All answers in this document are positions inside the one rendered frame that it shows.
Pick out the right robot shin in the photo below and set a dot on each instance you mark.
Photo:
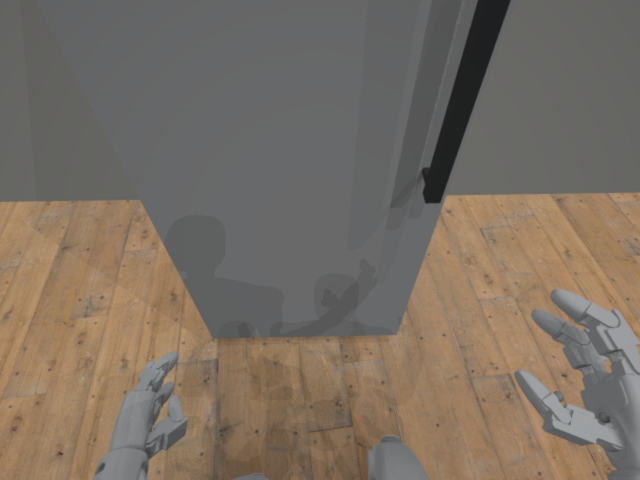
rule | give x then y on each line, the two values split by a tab
390	438

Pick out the fridge door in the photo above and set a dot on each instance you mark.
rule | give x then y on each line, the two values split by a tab
277	146

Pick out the handle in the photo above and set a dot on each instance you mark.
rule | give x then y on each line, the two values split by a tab
485	27

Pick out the left robot forearm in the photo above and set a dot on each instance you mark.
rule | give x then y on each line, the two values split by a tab
123	464

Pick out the robot left hand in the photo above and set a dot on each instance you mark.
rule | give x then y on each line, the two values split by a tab
141	407

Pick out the right robot thigh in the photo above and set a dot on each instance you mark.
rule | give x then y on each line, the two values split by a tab
394	461

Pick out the robot right hand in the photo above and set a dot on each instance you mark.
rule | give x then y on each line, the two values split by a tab
616	393

